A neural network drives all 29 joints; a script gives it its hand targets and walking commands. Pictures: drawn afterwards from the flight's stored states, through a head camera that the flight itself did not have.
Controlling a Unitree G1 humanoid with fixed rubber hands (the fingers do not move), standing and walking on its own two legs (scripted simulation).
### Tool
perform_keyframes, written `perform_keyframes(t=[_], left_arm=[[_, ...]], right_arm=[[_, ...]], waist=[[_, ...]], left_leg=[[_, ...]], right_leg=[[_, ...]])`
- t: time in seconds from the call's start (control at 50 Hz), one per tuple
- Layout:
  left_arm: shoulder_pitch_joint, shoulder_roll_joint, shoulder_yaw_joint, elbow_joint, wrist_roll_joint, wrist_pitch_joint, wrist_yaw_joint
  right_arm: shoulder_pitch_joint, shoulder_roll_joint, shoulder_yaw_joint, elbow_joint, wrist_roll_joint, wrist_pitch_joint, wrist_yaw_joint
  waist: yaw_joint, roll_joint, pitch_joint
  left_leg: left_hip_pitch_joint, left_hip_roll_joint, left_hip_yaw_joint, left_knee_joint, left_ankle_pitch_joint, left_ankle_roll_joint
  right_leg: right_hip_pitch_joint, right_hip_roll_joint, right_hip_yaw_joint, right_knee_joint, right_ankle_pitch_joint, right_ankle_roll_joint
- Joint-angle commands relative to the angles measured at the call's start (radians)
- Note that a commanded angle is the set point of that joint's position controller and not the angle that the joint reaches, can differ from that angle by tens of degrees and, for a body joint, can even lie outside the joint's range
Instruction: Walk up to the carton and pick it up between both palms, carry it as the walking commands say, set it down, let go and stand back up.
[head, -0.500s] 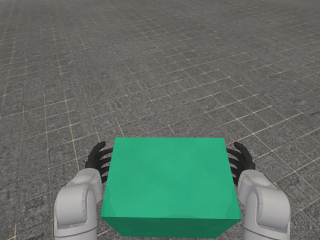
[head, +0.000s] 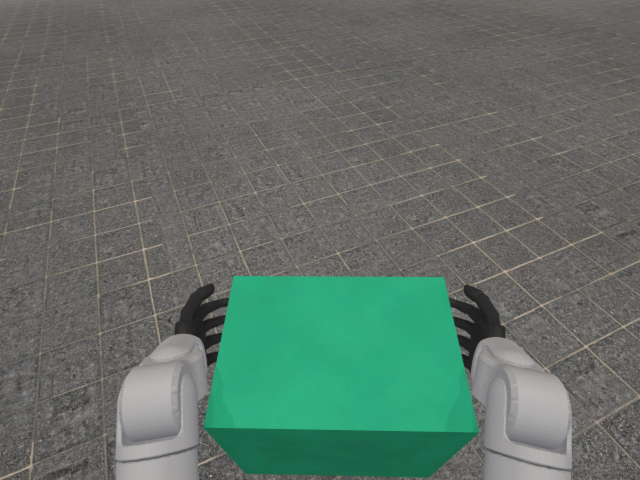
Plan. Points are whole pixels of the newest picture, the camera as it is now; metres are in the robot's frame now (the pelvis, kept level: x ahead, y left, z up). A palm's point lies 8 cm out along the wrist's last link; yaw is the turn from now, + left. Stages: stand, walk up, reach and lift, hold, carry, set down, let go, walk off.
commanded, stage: carry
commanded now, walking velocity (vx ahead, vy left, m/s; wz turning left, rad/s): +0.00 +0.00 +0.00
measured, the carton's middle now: (337, 382) +0.25 -0.01 +0.01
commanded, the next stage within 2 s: none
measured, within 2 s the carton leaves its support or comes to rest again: neither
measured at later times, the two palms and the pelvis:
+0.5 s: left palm (182, 371) +0.23 +0.17 +0.08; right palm (484, 374) +0.23 -0.17 +0.08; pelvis -0.03 +0.01 +0.00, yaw -1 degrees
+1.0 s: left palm (176, 387) +0.22 +0.17 +0.07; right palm (479, 390) +0.22 -0.16 +0.07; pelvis -0.05 +0.01 +0.01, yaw +0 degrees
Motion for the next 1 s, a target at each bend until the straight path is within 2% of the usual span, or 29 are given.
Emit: perform_keyframes(t=[0.0,0.34,0.74,0.98], left_arm=[[-0.479,-0.74,-0.681,-0.051,-0.349,-0.014,-0.194],[-0.496,-0.74,-0.654,0.023,-0.315,-0.096,-0.201],[-0.492,-0.725,-0.62,0.079,-0.281,-0.153,-0.199],[-0.482,-0.705,-0.574,0.138,-0.244,-0.247,-0.194]], right_arm=[[-0.437,0.746,0.69,-0.016,0.349,0.01,0.201],[-0.444,0.757,0.664,0.059,0.318,-0.074,0.207],[-0.436,0.74,0.635,0.107,0.287,-0.133,0.21],[-0.427,0.719,0.588,0.169,0.243,-0.23,0.205]], waist=[[0.002,-0.018,-0.171],[0.008,-0.015,-0.177],[0.011,-0.013,-0.167],[0.011,-0.01,-0.174]], left_leg=[[0.063,0.108,-0.096,-0.065,0.323,0.019],[0.052,0.113,-0.094,-0.1,0.268,0.019],[0.035,0.115,-0.099,-0.135,0.213,0.025],[0.032,0.118,-0.105,-0.143,0.21,0.025]], right_leg=[[0.056,-0.121,0.108,-0.079,0.365,-0.015],[0.041,-0.118,0.117,-0.119,0.294,-0.013],[0.017,-0.116,0.117,-0.153,0.205,-0.009],[0.012,-0.114,0.113,-0.159,0.186,-0.005]])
